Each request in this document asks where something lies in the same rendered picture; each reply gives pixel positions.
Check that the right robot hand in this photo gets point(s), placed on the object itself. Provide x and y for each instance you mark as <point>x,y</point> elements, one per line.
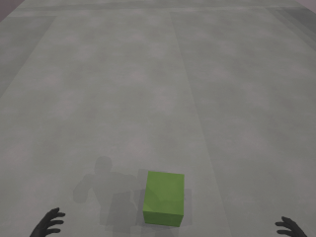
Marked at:
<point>288,223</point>

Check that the left robot hand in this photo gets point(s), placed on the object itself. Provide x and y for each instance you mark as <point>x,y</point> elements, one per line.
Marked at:
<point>41,229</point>

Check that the carton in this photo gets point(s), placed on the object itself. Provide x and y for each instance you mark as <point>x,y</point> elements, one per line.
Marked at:
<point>164,199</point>

